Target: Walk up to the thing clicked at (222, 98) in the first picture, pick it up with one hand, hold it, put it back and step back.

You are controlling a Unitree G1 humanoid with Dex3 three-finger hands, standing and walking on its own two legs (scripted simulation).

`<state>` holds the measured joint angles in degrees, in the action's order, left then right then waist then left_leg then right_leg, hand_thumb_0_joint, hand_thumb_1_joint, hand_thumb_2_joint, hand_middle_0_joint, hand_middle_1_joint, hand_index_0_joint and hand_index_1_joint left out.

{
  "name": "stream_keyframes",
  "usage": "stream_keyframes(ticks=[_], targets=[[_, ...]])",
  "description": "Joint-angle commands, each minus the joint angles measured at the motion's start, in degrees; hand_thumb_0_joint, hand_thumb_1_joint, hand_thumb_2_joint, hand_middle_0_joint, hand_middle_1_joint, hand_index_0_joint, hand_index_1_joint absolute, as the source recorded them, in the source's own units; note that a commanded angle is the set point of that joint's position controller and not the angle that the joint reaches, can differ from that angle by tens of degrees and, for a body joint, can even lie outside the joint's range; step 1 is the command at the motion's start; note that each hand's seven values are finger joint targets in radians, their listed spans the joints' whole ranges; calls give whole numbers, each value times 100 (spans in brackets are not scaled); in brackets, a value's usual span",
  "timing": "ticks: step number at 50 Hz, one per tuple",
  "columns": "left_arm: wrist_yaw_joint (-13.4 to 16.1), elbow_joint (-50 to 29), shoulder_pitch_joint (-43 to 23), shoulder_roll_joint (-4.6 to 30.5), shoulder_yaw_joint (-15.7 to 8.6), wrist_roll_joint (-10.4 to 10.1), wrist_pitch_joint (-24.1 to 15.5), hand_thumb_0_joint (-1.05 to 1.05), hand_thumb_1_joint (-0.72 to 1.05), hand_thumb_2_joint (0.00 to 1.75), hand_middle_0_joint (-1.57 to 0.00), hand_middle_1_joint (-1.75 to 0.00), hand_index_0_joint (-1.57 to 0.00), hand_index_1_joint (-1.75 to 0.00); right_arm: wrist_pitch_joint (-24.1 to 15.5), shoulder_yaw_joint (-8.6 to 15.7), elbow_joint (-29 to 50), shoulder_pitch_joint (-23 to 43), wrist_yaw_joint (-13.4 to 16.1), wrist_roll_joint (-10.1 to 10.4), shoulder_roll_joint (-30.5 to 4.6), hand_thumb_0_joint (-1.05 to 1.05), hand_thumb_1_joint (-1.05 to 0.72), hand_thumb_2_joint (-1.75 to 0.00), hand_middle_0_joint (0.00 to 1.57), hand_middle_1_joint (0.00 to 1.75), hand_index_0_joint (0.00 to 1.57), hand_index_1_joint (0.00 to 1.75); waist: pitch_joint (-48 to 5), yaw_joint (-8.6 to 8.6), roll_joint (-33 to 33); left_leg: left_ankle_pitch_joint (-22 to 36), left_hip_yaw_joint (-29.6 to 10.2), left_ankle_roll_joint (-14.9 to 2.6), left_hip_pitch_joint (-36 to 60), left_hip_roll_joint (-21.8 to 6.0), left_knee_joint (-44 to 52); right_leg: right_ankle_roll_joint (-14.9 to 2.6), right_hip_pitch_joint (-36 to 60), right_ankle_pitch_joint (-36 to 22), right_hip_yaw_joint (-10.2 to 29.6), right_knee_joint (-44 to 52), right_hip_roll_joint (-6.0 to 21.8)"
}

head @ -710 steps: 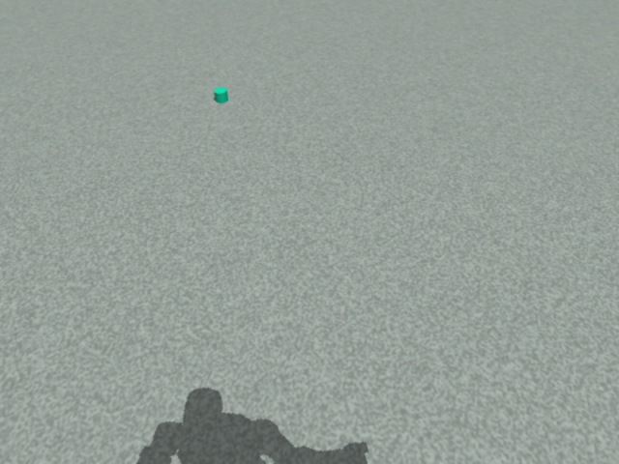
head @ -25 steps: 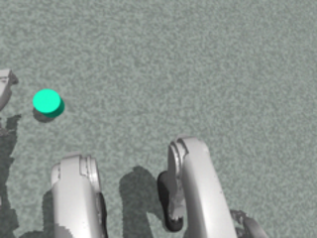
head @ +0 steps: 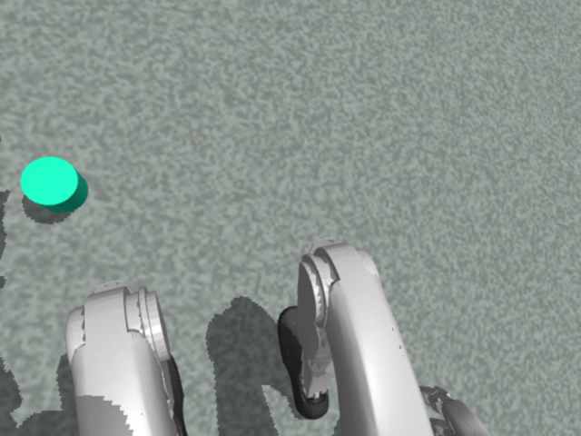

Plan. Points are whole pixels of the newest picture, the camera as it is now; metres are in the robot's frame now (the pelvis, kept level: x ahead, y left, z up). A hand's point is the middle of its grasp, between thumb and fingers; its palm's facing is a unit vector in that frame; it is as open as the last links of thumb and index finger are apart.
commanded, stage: rise first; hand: left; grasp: from above
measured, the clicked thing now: (56, 186) +0.50 +0.27 -0.30
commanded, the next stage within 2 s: approach in 0.10 s
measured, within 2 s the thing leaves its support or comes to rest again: neither
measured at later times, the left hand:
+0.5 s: hand (22, 173) +0.48 +0.27 -0.18, palm faces -0.41 -0.04 -0.91, open 14.1 cm
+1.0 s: hand (19, 198) +0.45 +0.29 -0.21, palm faces -0.52 -0.08 -0.85, open 14.0 cm
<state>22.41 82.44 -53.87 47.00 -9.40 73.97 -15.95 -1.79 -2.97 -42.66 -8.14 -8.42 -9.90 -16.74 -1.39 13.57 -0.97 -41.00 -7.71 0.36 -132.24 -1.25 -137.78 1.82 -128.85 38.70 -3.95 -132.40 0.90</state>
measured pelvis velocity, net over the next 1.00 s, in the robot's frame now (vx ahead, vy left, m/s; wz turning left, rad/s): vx -0.01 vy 0.00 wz -0.02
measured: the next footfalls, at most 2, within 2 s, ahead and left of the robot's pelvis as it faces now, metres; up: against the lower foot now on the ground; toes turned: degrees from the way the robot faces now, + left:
none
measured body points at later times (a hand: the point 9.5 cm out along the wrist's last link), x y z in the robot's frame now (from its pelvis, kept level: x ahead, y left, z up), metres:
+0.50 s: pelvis +0.00 +0.00 -0.01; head +0.25 +0.08 +0.36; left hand +0.50 +0.27 -0.13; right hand +0.04 -0.28 -0.10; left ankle +0.07 +0.13 -0.30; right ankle +0.10 -0.13 -0.30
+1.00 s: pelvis -0.01 +0.00 -0.01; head +0.26 +0.06 +0.35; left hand +0.48 +0.29 -0.16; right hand +0.00 -0.27 -0.11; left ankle +0.07 +0.13 -0.30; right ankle +0.10 -0.13 -0.30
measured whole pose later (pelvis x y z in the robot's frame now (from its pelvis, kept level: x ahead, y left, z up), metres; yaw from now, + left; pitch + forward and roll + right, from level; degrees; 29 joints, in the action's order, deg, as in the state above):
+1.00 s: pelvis -0.01 +0.00 -0.01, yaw -1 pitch +33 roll -8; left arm 20.4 84.9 -55.7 47.1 -6.1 70.0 -13.8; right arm -3.3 -7.0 -40.6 -11.1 -9.3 -8.6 -17.4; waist 2.9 16.7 -1.1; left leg -39.7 -9.1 0.8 -133.8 -1.2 -140.0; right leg 1.7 -130.3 36.7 -4.9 -133.8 0.3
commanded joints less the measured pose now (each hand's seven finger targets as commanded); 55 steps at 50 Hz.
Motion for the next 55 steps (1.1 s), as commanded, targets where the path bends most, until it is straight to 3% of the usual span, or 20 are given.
stream_keyframes(ticks=[1,9,10,11,12,15,17,21,23,28,31,34,36,38,39,40,43,47,51,55], targets=[[224,-801,-1535,1662,-181,-105,14,0,-57,102,-6,-102,-6,-102,-19,392,28,-1253,78,-27,-1384,0,-91,-90,20,30,20,30,-4045,-16,1665,1310,525,-220,2894,163,1368,-326,2111,-1339,-443,1268,-212],[258,-582,-1632,1587,-89,-85,38,0,-57,102,-6,-103,-6,-103,-62,364,17,-1238,63,6,-1451,0,-91,-90,20,30,20,30,-3723,99,1755,1260,438,-199,3000,146,1363,-338,1744,-1273,-513,1199,-201],[261,-673,-1756,1610,-65,-86,14,0,-61,110,-7,-97,-3,-102,-68,352,26,-1244,55,-9,-1443,0,-91,-90,20,30,20,30,-3753,148,1807,1222,439,-205,2938,145,1353,-337,1795,-1257,-523,1199,-212],[256,-646,-1737,1607,-47,-75,18,0,-57,102,-6,-104,-6,-104,-81,348,23,-1270,46,-4,-1446,0,-91,-90,20,30,20,30,-3775,142,1791,1225,452,-208,2930,152,1328,-349,1840,-1277,-512,1196,-218],[263,-544,-1687,1482,20,-89,27,0,-56,100,-6,-104,-6,-104,-91,351,22,-1231,52,17,-1424,0,-91,-90,20,30,20,30,-3734,131,1725,1178,477,-219,2832,155,1303,-345,1827,-1251,-502,1226,-228],[281,-705,-1997,1134,289,-101,4,0,-55,99,-6,-106,-7,-105,-124,328,-11,-1339,42,-24,-1436,0,-91,-90,20,30,20,30,-3817,361,1747,1224,450,-224,2926,149,1255,-306,1869,-1334,-540,1249,-232],[334,-805,-2249,1134,322,-101,23,0,-54,99,-6,-107,-7,-105,-161,365,-12,-1384,33,7,-1487,0,-91,-90,20,30,20,30,-3812,400,1942,1165,386,-190,3063,121,1325,-335,1659,-1267,-585,1177,-228],[487,-729,-2811,551,695,-49,197,0,-55,100,-6,-107,-7,-106,-238,334,-50,-1467,34,16,-1473,0,-91,-90,20,30,20,30,-3801,671,2110,1145,317,-156,3247,88,1368,-341,1454,-1323,-662,1159,-236],[635,-740,-2945,924,508,11,371,0,-55,100,-6,-106,-7,-105,-240,325,5,-1461,53,42,-1531,0,-91,-90,20,30,20,30,-4076,556,2296,1244,322,-138,3345,94,1435,-368,1519,-1414,-643,1126,-245],[756,-264,-3009,1030,346,117,966,0,-58,102,-7,-104,-6,-104,-199,206,157,-1455,15,70,-1500,0,-91,-90,20,30,20,30,-4139,559,2481,1447,447,-150,3225,115,1484,-401,1708,-1657,-580,1117,-227],[643,203,-2666,1114,325,26,1258,0,-56,100,-6,-105,-7,-105,-187,98,229,-1463,-11,133,-1503,0,-91,-90,20,30,20,30,-3906,540,2104,1413,534,-224,2762,150,1411,-382,1980,-1657,-526,1200,-243],[409,356,-2354,1164,371,-232,1404,0,-58,101,-6,-105,-6,-105,-171,31,312,-1344,-8,222,-1472,0,-91,-90,20,30,20,30,-3791,473,1672,1190,592,-315,2236,159,1337,-325,2316,-1498,-449,1296,-280],[211,402,-2157,1140,402,-411,1386,0,-57,100,-6,-105,-6,-104,-168,1,347,-1342,2,254,-1459,0,-90,-90,20,30,20,30,-3662,494,1278,1093,608,-374,1865,165,1225,-270,2557,-1433,-394,1352,-292],[5,141,-2022,1461,257,-510,1264,0,-55,98,-6,-106,-7,-105,-176,3,418,-1354,4,278,-1511,0,-90,-90,20,30,20,30,-3592,473,1093,1139,614,-404,1715,172,1161,-234,2787,-1464,-356,1352,-278],[-82,530,-1724,1252,381,-573,1225,0,-55,98,-6,-107,-7,-105,-167,-40,362,-1331,7,290,-1461,0,-90,-90,20,30,20,30,-3515,405,1006,1047,596,-390,1646,182,1203,-243,2755,-1335,-364,1354,-283],[-139,350,-1702,1281,350,-620,1103,0,-53,96,-6,-107,-8,-105,-171,-12,383,-1332,15,289,-1479,0,-90,-90,20,30,20,30,-3459,445,939,947,558,-386,1609,182,1184,-238,2668,-1209,-385,1368,-283],[-195,-94,-1836,1504,253,-584,665,0,-52,96,-6,-109,-8,-106,-165,-23,404,-1358,17,221,-1535,0,-90,-90,20,30,20,30,-3546,487,1100,984,505,-341,1760,164,1133,-252,2735,-1223,-437,1325,-287],[46,-826,-2315,1533,190,-446,67,0,-52,96,-6,-109,-8,-106,-210,52,248,-1474,17,109,-1554,0,-90,-90,20,30,20,30,-3753,518,1748,908,418,-205,2324,142,1080,-322,2308,-1069,-547,1235,-304],[453,-1591,-2452,1243,260,-308,-85,0,-52,99,-7,-107,-8,-105,-279,300,208,-1424,20,34,-1573,0,-90,-90,20,30,20,30,-4143,560,2436,1063,384,-92,3193,91,1166,-382,1867,-1226,-605,1103,-272],[712,-778,-2633,928,455,-119,191,0,-57,103,-6,-97,-5,-99,-338,290,-52,-1474,-13,-13,-1578,0,-90,-90,20,30,20,30,-3719,747,2356,1144,330,-90,3140,75,1188,-373,1418,-1332,-705,1033,-270]])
